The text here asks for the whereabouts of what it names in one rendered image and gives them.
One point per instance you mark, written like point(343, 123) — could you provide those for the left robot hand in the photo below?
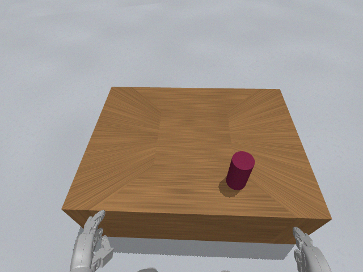
point(83, 253)

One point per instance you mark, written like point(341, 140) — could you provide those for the right robot hand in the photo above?
point(310, 259)

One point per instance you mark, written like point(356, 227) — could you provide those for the can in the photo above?
point(240, 169)

